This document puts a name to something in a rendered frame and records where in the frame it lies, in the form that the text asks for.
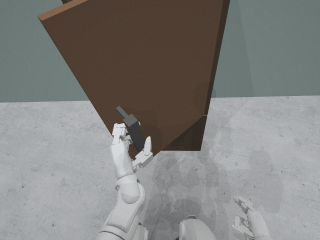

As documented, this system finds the handle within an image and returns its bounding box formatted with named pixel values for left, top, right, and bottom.
left=116, top=106, right=145, bottom=153

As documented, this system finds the left robot thigh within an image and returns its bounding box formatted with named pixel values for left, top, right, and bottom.
left=132, top=225, right=149, bottom=240

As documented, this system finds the robot right hand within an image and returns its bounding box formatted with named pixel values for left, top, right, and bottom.
left=232, top=195, right=272, bottom=240

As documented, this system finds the cupboard door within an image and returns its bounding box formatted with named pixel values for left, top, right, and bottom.
left=37, top=0, right=223, bottom=161

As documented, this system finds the robot thigh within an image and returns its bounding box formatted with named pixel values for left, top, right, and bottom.
left=179, top=218, right=217, bottom=240
left=132, top=225, right=149, bottom=240

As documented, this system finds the robot left hand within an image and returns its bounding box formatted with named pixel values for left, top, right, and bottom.
left=109, top=122, right=153, bottom=180

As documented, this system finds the right robot thigh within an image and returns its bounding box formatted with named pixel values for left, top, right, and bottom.
left=179, top=218, right=217, bottom=240

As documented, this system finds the robot left forearm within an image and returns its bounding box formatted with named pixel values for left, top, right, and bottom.
left=95, top=174, right=147, bottom=240

